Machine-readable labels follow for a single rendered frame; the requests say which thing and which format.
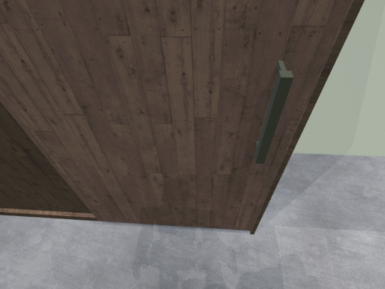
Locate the wardrobe door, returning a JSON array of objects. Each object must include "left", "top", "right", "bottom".
[
  {"left": 0, "top": 102, "right": 92, "bottom": 213},
  {"left": 0, "top": 0, "right": 351, "bottom": 231}
]

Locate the handle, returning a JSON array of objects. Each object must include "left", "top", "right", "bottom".
[{"left": 254, "top": 61, "right": 294, "bottom": 164}]

